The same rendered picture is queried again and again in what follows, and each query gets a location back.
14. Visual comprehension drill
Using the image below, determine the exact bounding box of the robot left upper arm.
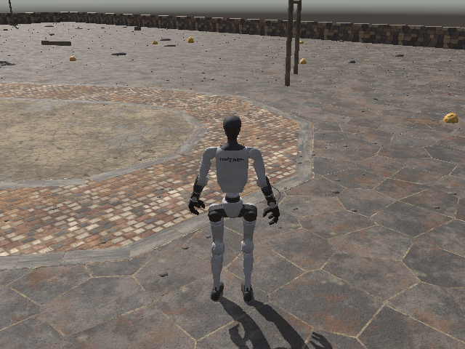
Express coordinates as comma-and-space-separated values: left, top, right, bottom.
196, 147, 217, 186

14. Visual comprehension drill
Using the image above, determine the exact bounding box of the robot right shin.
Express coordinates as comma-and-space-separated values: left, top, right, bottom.
243, 241, 254, 291

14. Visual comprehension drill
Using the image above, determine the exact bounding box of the robot right upper arm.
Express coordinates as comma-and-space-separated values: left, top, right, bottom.
247, 147, 268, 188

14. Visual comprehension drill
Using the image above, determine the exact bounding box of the robot right hand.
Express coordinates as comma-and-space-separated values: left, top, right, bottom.
263, 205, 280, 225

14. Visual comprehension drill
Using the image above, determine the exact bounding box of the right robot thigh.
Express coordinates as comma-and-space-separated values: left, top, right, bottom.
241, 203, 257, 254

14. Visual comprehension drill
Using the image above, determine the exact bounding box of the left robot forearm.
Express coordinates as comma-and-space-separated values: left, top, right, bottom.
190, 175, 204, 202

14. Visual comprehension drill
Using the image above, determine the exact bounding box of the right robot forearm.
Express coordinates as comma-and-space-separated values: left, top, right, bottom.
261, 176, 278, 209

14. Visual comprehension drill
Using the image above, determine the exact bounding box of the robot left hand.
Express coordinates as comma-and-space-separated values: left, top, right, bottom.
188, 200, 205, 215

